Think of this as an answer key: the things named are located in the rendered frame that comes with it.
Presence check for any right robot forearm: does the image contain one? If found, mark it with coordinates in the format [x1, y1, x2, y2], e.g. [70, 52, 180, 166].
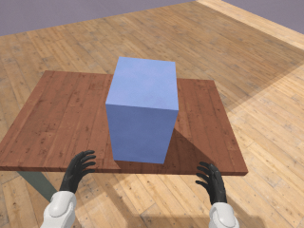
[208, 202, 239, 228]

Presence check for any robot right hand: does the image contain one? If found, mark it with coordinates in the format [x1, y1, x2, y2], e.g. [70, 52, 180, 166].
[195, 161, 228, 205]

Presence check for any robot left hand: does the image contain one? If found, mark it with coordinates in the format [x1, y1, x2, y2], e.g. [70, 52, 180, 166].
[59, 150, 96, 194]

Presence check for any carton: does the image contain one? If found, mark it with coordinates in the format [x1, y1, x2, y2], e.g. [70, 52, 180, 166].
[105, 56, 179, 164]

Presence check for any table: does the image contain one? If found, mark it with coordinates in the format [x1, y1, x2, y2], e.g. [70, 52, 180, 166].
[0, 70, 249, 202]

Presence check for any left robot forearm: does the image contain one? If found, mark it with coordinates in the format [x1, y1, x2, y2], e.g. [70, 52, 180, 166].
[40, 191, 77, 228]

